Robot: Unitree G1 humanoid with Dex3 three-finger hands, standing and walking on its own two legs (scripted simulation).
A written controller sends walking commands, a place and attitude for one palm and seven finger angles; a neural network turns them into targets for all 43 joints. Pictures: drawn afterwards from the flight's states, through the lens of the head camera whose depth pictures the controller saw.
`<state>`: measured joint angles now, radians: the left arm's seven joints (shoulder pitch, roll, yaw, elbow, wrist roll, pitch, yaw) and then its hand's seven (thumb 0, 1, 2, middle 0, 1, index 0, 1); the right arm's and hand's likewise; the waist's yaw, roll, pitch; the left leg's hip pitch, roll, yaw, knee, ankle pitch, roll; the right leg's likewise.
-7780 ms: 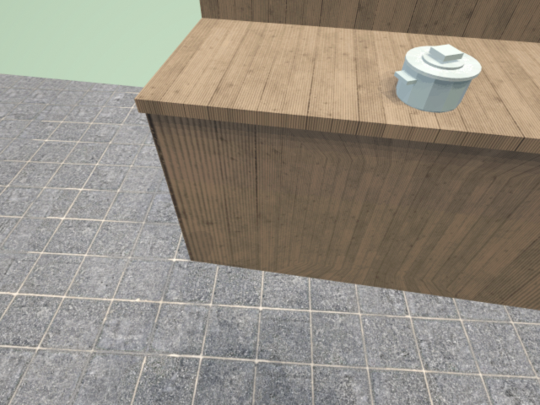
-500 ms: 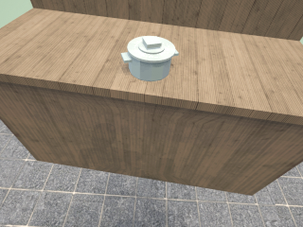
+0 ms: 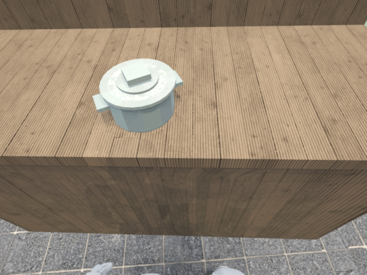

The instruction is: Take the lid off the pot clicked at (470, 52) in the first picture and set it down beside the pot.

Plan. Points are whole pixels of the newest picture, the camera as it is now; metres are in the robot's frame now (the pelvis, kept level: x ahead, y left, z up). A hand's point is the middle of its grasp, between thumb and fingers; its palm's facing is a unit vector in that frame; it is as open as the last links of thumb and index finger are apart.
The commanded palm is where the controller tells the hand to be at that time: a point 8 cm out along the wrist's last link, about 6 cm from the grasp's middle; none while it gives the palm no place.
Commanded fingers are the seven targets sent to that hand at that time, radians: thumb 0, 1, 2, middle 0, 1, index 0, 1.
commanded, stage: come to a stop and stand still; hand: left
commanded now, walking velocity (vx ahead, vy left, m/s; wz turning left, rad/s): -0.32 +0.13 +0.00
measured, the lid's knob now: (136, 73) +0.50 +0.12 +0.17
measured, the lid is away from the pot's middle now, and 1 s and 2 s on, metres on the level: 0.00 0.00 0.00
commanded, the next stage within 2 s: look again from close up in 1.36 s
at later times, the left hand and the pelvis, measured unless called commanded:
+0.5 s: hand out of the picture +0.02 +0.26 -0.16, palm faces +0.07 -0.98 -0.21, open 7.4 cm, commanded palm none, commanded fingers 0.00 0.90 0.90 -0.20 -0.30 -0.20 -0.30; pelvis -0.01 +0.05 +0.02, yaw +0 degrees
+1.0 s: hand out of the picture +0.02 +0.19 -0.16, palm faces -0.01 -0.97 -0.25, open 7.3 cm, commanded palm none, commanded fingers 0.00 0.90 0.90 -0.20 -0.30 -0.20 -0.30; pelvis -0.02 +0.01 +0.00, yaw -1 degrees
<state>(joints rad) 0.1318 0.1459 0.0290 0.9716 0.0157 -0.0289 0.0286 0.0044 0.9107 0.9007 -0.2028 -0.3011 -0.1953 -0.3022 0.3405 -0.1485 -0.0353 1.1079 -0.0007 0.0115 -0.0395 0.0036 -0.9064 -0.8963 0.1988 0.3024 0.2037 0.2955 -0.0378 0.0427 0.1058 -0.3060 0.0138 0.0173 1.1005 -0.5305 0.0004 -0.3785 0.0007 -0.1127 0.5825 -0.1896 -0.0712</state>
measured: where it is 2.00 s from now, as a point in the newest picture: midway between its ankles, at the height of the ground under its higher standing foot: outside the picture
